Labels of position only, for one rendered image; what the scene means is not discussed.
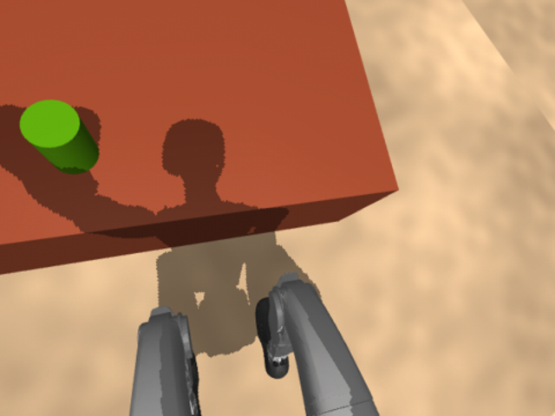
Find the can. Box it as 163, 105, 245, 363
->
20, 100, 99, 174

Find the right robot foot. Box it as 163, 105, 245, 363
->
256, 297, 289, 379

